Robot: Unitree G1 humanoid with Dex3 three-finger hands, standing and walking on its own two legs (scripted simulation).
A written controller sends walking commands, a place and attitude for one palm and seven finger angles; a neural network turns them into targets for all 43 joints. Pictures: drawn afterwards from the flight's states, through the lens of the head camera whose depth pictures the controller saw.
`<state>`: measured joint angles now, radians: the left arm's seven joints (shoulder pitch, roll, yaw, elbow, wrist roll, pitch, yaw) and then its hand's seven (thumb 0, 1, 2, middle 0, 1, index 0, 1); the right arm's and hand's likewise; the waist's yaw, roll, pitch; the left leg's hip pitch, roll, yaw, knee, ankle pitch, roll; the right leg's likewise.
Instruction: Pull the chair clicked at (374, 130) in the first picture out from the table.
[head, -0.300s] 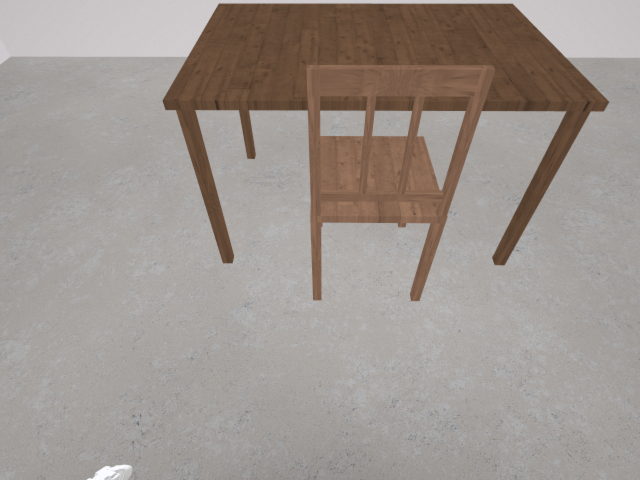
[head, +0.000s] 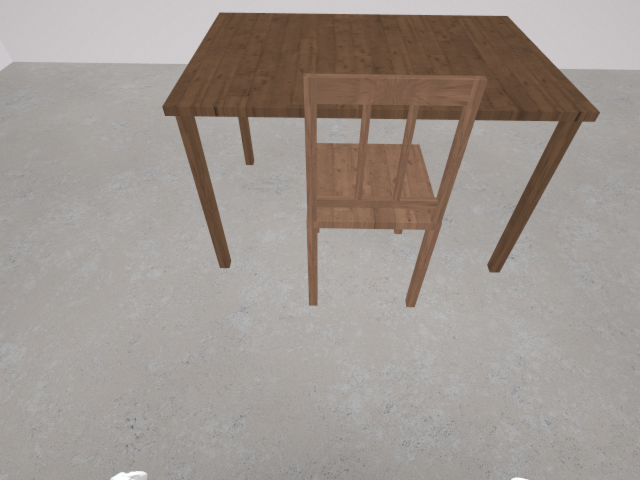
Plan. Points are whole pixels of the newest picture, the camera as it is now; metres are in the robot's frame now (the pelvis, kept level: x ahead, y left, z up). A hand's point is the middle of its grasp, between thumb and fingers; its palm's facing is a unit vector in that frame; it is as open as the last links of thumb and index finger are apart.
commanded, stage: stand and wait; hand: left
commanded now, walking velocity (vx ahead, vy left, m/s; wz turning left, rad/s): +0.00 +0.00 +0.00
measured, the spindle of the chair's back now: (362, 155) +0.88 -0.05 -0.10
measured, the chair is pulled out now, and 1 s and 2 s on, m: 0.00 0.00 0.00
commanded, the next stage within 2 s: look at it before walking up in 0.58 s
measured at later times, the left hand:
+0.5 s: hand out of the picture +0.06 +0.24 -0.15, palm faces -0.02 -0.94 -0.34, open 7.4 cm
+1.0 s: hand out of the picture +0.06 +0.24 -0.15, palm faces -0.02 -0.95 -0.33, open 7.4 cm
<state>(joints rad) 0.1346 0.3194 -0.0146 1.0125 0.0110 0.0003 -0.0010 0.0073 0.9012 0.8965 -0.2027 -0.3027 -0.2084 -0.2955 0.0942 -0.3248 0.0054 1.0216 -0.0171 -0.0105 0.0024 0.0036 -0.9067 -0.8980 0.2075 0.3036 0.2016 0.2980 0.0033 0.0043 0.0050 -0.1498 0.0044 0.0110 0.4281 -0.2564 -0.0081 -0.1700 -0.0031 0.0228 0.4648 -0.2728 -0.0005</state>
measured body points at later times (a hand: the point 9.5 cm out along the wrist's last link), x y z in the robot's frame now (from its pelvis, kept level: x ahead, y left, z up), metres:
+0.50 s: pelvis -0.01 -0.01 +0.00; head -0.01 -0.01 +0.45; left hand +0.06 +0.29 -0.13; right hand +0.05 -0.30 -0.13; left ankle -0.02 +0.13 -0.74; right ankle -0.01 -0.12 -0.74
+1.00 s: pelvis -0.01 +0.00 +0.01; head -0.01 +0.00 +0.46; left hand +0.06 +0.29 -0.13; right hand +0.06 -0.29 -0.13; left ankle -0.02 +0.13 -0.74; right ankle -0.01 -0.12 -0.74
